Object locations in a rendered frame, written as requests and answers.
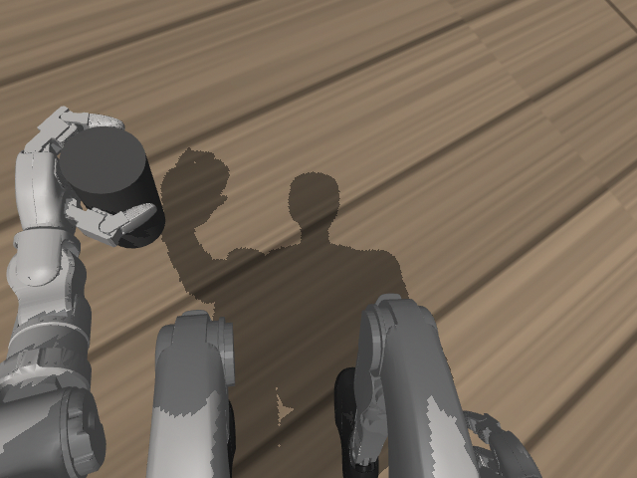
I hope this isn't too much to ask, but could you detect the left robot arm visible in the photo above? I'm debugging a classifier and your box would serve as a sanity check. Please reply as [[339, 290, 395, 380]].
[[0, 227, 106, 478]]

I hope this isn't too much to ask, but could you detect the can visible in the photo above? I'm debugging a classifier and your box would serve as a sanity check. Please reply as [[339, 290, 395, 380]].
[[59, 126, 165, 249]]

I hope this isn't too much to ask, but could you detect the left robot hand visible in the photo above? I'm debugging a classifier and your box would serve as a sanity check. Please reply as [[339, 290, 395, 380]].
[[15, 107, 157, 247]]

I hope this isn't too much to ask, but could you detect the right robot foot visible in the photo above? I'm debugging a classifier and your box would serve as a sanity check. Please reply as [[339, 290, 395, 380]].
[[334, 367, 379, 478]]

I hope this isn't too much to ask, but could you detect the right robot hand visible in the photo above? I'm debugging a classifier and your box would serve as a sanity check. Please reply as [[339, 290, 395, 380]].
[[463, 410, 542, 478]]

